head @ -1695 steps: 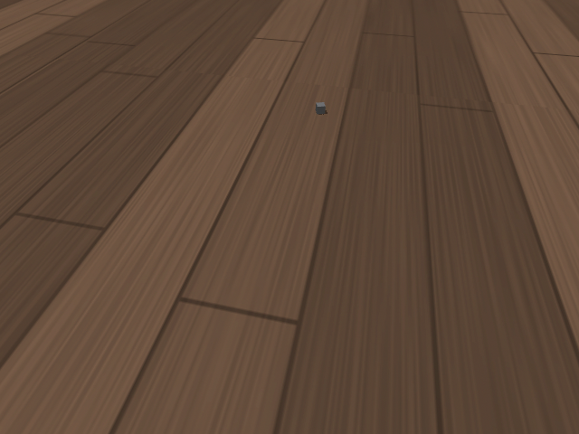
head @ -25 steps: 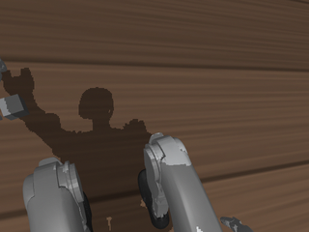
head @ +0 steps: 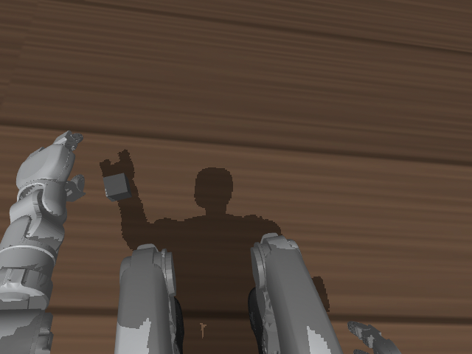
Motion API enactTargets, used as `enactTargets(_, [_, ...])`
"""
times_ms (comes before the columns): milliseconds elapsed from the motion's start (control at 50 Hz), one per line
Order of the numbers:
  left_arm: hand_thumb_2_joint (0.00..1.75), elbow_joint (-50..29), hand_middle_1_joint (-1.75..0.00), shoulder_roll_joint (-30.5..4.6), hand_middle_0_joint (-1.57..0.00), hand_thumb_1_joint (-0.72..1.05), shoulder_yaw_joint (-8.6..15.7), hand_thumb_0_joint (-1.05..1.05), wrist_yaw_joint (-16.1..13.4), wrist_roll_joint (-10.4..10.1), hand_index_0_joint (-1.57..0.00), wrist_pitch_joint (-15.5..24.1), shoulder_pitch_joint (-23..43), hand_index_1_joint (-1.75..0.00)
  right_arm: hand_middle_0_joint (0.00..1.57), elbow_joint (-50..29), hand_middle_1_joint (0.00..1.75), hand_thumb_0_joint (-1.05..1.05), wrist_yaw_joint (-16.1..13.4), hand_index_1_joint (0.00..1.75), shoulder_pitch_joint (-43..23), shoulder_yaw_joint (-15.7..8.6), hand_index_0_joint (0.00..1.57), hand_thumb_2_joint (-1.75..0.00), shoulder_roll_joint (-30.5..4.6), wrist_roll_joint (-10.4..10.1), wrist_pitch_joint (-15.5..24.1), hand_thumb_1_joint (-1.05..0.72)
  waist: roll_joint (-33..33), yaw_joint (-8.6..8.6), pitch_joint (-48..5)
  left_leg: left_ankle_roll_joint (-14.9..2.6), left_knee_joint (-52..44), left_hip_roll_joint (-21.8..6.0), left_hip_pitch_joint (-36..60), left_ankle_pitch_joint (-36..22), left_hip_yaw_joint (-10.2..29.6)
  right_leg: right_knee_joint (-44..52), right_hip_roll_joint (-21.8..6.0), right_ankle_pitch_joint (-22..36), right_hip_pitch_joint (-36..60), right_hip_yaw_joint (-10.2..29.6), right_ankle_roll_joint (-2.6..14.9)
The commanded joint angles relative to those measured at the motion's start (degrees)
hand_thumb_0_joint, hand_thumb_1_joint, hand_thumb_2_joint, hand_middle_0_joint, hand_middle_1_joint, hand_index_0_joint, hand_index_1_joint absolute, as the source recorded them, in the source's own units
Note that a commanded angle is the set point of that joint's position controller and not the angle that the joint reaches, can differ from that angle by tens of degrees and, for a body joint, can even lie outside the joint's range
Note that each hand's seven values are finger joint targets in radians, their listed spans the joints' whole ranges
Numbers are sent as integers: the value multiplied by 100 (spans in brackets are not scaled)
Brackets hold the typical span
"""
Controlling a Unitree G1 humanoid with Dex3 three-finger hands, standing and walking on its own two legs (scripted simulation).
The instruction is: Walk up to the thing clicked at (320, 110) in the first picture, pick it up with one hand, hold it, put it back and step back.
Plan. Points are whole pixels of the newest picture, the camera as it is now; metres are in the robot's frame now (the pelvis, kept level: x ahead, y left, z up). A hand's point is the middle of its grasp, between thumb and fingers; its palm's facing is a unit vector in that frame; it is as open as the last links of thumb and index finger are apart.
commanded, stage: home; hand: left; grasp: from above
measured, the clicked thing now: (117, 187) +0.51 +0.27 -0.40
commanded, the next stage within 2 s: none
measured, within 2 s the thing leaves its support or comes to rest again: neither
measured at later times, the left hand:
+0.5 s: hand (21, 270) +0.27 +0.22 +0.09, palm faces +0.05 -0.94 -0.35, open 7.4 cm
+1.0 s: hand out of the picture +0.22 +0.21 +0.25, palm faces +0.18 -0.96 -0.22, open 7.4 cm
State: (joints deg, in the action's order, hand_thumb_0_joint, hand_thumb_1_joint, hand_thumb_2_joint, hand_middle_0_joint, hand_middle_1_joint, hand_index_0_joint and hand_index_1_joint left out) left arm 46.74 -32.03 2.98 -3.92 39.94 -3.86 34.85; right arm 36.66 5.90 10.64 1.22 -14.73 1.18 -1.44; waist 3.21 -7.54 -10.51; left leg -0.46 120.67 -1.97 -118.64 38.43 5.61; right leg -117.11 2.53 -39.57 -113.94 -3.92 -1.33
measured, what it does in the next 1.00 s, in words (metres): rises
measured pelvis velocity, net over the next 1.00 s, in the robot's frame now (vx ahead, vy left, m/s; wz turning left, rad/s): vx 0.08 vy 0.01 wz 0.13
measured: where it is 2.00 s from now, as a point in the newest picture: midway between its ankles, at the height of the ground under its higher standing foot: (221, 351)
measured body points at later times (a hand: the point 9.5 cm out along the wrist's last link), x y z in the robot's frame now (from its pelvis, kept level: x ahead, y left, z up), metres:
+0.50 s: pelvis +0.03 +0.00 +0.18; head +0.13 +0.03 +0.62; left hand +0.27 +0.27 +0.11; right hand +0.23 -0.22 +0.09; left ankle +0.08 +0.12 -0.39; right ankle +0.09 -0.12 -0.39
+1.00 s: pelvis +0.08 +0.01 +0.29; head +0.10 +0.01 +0.74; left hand +0.21 +0.26 +0.26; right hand +0.27 -0.21 +0.23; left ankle +0.08 +0.12 -0.39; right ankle +0.08 -0.12 -0.39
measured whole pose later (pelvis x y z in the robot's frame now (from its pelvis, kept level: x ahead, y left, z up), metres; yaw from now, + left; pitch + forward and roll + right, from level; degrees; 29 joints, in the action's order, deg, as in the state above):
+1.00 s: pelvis +0.08 +0.01 +0.29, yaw +8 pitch +11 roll -3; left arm -7.7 -13.0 1.8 -2.2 -3.3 -25.3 -29.7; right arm 29.4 -10.4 17.4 2.3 -12.4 -1.0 10.9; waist 3.5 -2.9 -10.6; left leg 0.0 57.4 -1.3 -40.5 27.7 3.3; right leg -52.9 1.0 -27.9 -35.8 -2.6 -0.6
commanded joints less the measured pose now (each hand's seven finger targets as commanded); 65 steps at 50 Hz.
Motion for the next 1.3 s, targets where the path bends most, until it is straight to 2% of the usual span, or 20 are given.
enactTargets(0, [90, -1787, -30, -858, -20, 90, 288, 0, 29, -815, -20, -30, 552, -30, 20, -548, 30, 0, -232, 30, 595, -515, 20, -90, -1067, -136, 154, -90, 465, 80, -3306, -209, -2036, 73, 3074, -720, -127, 2018, 67, 1160, 2521, -95, 290])
enactTargets(40, [90, -2245, -30, -718, -20, 90, 310, 0, 22, -1108, -20, -53, 351, -30, 20, -591, 30, 0, -314, 30, 452, -523, 20, -90, -1054, -175, 212, -90, 552, 130, -3239, -182, -2356, 61, 3463, -649, -65, 2204, 23, 1100, 2606, -69, 302])
enactTargets(80, [90, -2447, -30, -425, -20, 90, 204, 0, 28, -1352, -20, -122, 65, -30, 20, -661, 30, 0, -394, 30, 336, -523, 20, -90, -1031, -211, 285, -90, 691, 116, -3020, -133, -2726, 42, 3839, -541, 24, 2376, -3, 1017, 2630, -67, 309])
enactTargets(120, [90, -2757, -30, -454, -20, 90, 394, 0, -24, -1626, -20, -212, -268, -30, 20, -713, 30, 0, -489, 30, 211, -524, 20, -90, -1040, -248, 364, -90, 723, 262, -3080, -94, -3077, 35, 4268, -474, 136, 2551, -23, 984, 2840, -53, 307])
enactTargets(180, [90, -3142, -30, -10, -20, 90, 204, 0, -48, -2100, -20, -393, -839, -30, 20, -819, 30, 0, -633, 30, 18, -508, 20, -90, -964, -292, 500, -90, 612, 187, -2854, -95, -3467, 52, 4609, -284, 97, 3053, -30, 841, 3230, 32, 288])
enactTargets(240, [91, -3482, -31, 69, -20, 90, 303, 0, -103, -2631, -20, -600, -1383, -31, 20, -933, 30, 0, -761, 30, -136, -439, 20, -90, -896, -326, 614, -90, 425, 241, -2796, -122, -3815, 96, 4940, -307, 41, 3525, -40, 804, 3839, 119, 270])
enactTargets(340, [90, -3988, -30, 329, -20, 90, 327, 0, -177, -3341, -20, -887, -2109, -30, 20, -1026, 30, 0, -969, 30, -292, -343, 20, -90, -738, -341, 810, -90, 323, 221, -2284, -139, -4488, 119, 5437, -214, -61, 4351, -53, 651, 4621, 260, 252])
enactTargets(360, [90, -4069, -30, 342, -20, 90, 347, 0, -191, -3433, -20, -951, -2281, -30, 20, -1056, 30, 0, -1018, 30, -309, -324, 20, -90, -714, -354, 845, -90, 372, 270, -2225, -131, -4629, 121, 5638, -286, -81, 4518, -43, 712, 4784, 275, 256])
enactTargets(420, [90, -4212, -30, 678, -20, 90, 282, 0, -206, -3675, -20, -1123, -2875, -30, 20, -1047, 30, 0, -1144, 30, -188, -257, 20, -90, -629, -359, 929, -90, 353, 230, -1945, -97, -5056, 111, 6124, -665, -15, 4854, -65, 1053, 5193, 239, 250])
enactTargets(460, [90, -4345, -30, 720, -20, 90, 422, 0, -234, -3856, -20, -1258, -3197, -30, 20, -1114, 30, 0, -1231, 30, -99, -191, 20, -90, -607, -380, 973, -90, 242, 299, -1890, -86, -5346, 116, 6478, -888, 19, 5131, -72, 1233, 5617, 227, 251])
enactTargets(540, [90, -4657, -30, 947, -20, 90, 424, 0, -198, -4113, -20, -1452, -3845, -30, 20, -1157, 30, 0, -1405, 30, 18, -137, 20, -90, -532, -356, 1088, -90, 297, 327, -1620, -50, -5795, 94, 7119, -1608, -53, 5605, -47, 1801, 6227, 168, 248])
enactTargets(560, [90, -4768, -30, 1112, -20, 90, 306, 0, -171, -4188, -20, -1491, -4015, -30, 20, -1176, 30, 0, -1433, 30, 75, -98, 20, -90, -485, -352, 1122, -90, 224, 285, -1516, -51, -5915, 108, 7195, -1718, -77, 5755, -50, 1914, 6431, 159, 235])
enactTargets(580, [90, -4878, -30, 1094, -20, 90, 392, 0, -160, -4241, -20, -1527, -4170, -30, 20, -1187, 30, 0, -1460, 30, 112, -93, 20, -90, -495, -342, 1154, -90, 261, 353, -1478, -37, -6057, 103, 7358, -1805, -69, 5850, -56, 1982, 6585, 147, 235])
enactTargets(680, [90, -5525, -30, 1195, -20, 90, 364, 0, -119, -4343, -20, -1713, -5102, -30, 20, -1396, 30, 0, -1601, 30, 305, -102, 20, -90, -426, -310, 1266, -90, 147, 391, -1195, -53, -6511, 172, 7963, -2444, -252, 6539, -40, 2564, 7423, 136, 199])
enactTargets(780, [90, -6079, -30, 1375, -20, 90, 184, 0, -46, -4317, -20, -1844, -5985, -30, 20, -1507, 30, 0, -1675, 30, 370, -126, 20, -90, -382, -262, 1378, -90, 189, 434, -846, -9, -6932, 152, 8437, -2912, -225, 6850, -7, 2856, 7786, 40, 211])
enactTargets(880, [90, -6442, -30, 1392, -20, 90, 187, 0, 72, -4320, -20, -1899, -6205, -30, 20, -1608, 30, 0, -1710, 30, 315, -157, 20, -90, -402, -218, 1502, -90, 32, 446, -353, -45, -7249, 151, 8532, -2418, -216, 7179, 1, 2414, 7839, -20, 189])
enactTargets(1020, [90, -6398, -30, 1362, -20, 90, 180, 0, 206, -4267, -20, -1913, -6145, -30, 20, -1596, 30, 0, -1724, 30, 262, -192, 20, -90, -486, -170, 1681, -90, -126, 436, -70, -66, -7281, 193, 8535, -2320, -245, 7272, -42, 2330, 7835, -14, 142])
enactTargets(1060, [90, -6446, -30, 1359, -20, 90, 183, 0, 226, -4250, -20, -1899, -6121, -30, 20, -1588, 30, 0, -1714, 30, 248, -197, 20, -90, -481, -161, 1726, -90, -121, 452, -115, -63, -7303, 202, 8583, -2227, -252, 7274, -50, 2245, 7860, 1, 145])
enactTargets(1180, [90, -6554, -30, 1260, -20, 90, 246, 0, 218, -4228, -20, -1884, -6157, -30, 20, -1553, 30, 0, -1698, 30, 235, -208, 20, -90, -501, -152, 1785, -90, 23, 507, -361, -45, -7209, 219, 8731, -2643, -263, 7188, -67, 2638, 8014, 36, 145])
enactTargets(1280, [90, -6362, -30, 1318, -20, 90, 203, 0, 220, -4227, -20, -1880, -6187, -30, 20, -1531, 30, 0, -1695, 30, 199, -195, 20, -90, -492, -143, 1786, -90, -26, 477, -153, -54, -7260, 219, 8618, -2317, -260, 7280, -65, 2377, 7902, 44, 125])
